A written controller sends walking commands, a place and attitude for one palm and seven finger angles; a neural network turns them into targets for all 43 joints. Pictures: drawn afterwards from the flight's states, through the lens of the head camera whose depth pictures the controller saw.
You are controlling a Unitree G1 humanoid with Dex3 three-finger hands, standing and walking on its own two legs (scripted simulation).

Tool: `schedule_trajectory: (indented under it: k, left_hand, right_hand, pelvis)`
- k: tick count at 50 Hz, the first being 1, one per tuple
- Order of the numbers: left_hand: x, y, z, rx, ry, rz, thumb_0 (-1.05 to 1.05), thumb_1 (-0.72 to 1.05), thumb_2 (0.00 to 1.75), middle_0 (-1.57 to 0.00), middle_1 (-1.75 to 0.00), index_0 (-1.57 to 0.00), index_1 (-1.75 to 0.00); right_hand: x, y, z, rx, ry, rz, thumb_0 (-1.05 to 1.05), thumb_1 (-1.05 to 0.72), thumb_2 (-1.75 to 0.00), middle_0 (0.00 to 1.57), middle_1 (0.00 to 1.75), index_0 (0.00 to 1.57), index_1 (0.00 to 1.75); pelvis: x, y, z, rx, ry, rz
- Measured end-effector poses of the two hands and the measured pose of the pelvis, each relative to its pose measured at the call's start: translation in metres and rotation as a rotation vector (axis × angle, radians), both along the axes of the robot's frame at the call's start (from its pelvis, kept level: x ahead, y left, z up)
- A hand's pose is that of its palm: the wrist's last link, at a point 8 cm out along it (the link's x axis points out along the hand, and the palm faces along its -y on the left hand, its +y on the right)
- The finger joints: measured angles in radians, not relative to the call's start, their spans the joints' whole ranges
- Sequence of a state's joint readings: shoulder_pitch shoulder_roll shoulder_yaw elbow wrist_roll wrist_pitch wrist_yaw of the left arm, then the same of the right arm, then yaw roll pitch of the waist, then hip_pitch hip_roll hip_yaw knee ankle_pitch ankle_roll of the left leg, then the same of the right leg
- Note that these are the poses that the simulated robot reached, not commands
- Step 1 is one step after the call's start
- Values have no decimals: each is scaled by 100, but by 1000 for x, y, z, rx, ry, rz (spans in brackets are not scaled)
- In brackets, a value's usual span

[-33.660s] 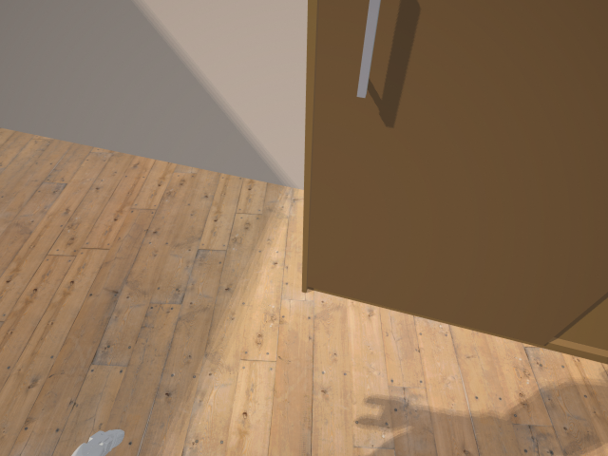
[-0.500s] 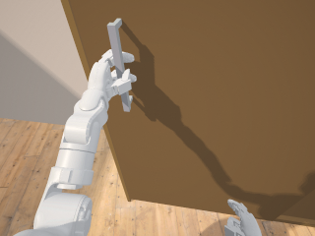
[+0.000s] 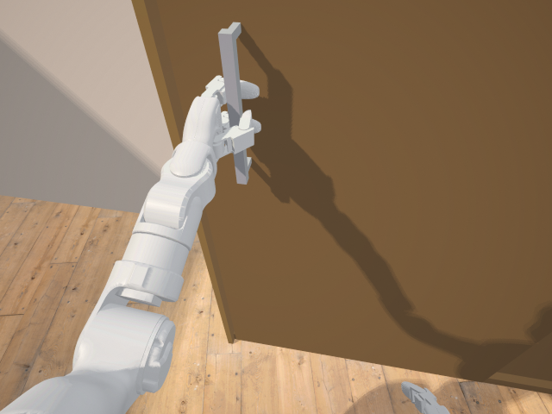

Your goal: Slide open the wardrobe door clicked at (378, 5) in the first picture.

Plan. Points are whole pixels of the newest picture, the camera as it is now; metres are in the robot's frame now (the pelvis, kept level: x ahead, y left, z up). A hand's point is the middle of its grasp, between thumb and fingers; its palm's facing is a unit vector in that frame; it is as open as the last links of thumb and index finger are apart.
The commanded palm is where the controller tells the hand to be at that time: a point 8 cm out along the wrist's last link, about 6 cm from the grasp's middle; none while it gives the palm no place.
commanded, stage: step sideways, sliding the door along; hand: left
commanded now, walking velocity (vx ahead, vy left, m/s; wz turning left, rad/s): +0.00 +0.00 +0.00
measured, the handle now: (239, 112) +0.48 +0.11 +0.22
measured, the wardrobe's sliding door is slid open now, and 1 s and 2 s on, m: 0.01 0.06 0.34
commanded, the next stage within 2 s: none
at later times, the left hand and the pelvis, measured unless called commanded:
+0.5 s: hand (263, 132) +0.44 +0.07 +0.21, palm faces +0.19 -0.98 -0.04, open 5.7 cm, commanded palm +0.41 +0.07 +0.22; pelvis +0.00 -0.08 -0.02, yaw -2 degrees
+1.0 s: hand (290, 133) +0.44 +0.03 +0.21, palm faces +0.43 -0.90 -0.07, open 6.3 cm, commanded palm +0.40 +0.00 +0.20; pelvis +0.07 -0.22 -0.03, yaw +3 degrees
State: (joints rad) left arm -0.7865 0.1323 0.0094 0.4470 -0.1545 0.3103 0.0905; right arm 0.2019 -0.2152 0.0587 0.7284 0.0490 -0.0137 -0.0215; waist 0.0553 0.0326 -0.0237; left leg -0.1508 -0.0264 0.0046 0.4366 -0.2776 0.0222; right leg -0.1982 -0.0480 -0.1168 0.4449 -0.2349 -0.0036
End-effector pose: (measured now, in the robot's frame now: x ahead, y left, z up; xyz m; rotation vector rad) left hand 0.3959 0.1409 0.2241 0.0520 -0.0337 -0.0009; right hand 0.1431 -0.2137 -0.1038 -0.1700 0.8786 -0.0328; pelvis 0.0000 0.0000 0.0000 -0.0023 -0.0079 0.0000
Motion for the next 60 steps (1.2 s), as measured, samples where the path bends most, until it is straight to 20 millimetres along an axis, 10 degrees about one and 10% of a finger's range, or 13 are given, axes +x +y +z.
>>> schedule_trajectory:
  k: [13, 23, 36, 44, 51, 60]
  left_hand:
    - [8, -6, -8, 66, -193, 4, 0, 75, 84, -41, -139, -31, -140]
    - [10, -18, -14, 33, -283, 149, -1, 76, 86, -45, -140, -31, -140]
    - [9, -31, -19, 37, -348, 209, -1, 80, 85, -47, -142, -22, -134]
    - [8, -48, -19, 58, -350, 285, -2, 79, 86, -50, -143, -23, -132]
    - [7, -72, -21, 112, -384, 434, -3, 78, 86, -57, -146, -16, -131]
    - [5, -104, -24, 79, -435, 369, -2, 79, 83, -53, -147, -15, -127]
  right_hand:
    - [-11, -26, -1, -28, -49, -122, 1, -91, -90, 21, 30, 20, 30]
    - [-20, -80, -31, -26, 77, -118, 1, -91, -90, 21, 30, 20, 30]
    - [62, -117, -11, -51, 24, 2, 1, -91, -90, 20, 30, 19, 30]
    - [121, -119, 4, 45, -47, 147, 1, -91, -90, 21, 30, 20, 30]
    - [179, -166, -12, 77, -181, 182, 1, -90, -90, 21, 30, 20, 30]
    - [169, -218, 0, -68, -98, 107, 1, -91, -90, 20, 30, 19, 30]
  pelvis:
    - [-12, -15, -8, 17, 12, -77]
    - [1, -70, -22, -14, -29, -70]
    - [16, -111, -12, -32, -36, -17]
    - [45, -172, -5, -82, -39, -3]
    - [73, -223, -32, -38, -32, 54]
    - [82, -223, -14, -51, -25, 41]
